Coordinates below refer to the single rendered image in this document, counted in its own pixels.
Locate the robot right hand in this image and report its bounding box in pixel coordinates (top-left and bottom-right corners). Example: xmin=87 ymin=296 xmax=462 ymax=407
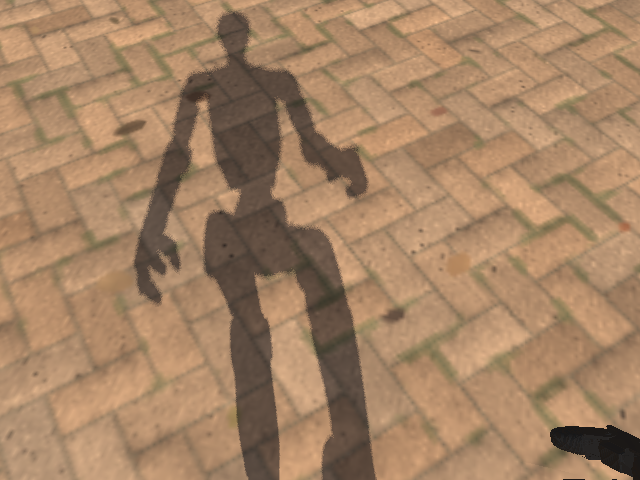
xmin=550 ymin=425 xmax=640 ymax=480

